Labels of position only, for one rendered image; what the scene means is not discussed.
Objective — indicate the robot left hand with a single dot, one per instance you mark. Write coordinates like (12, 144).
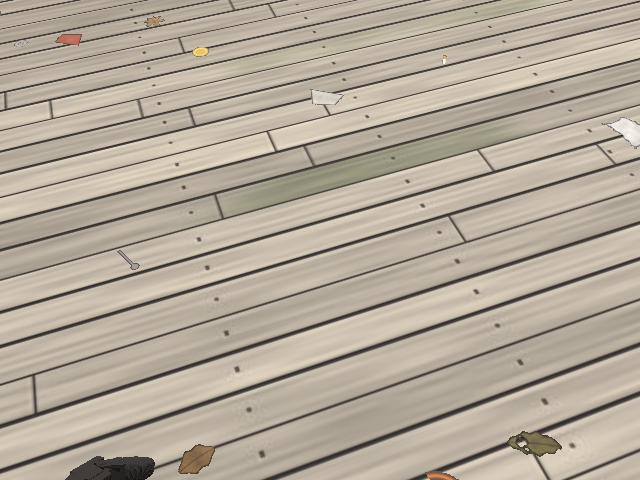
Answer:
(126, 468)

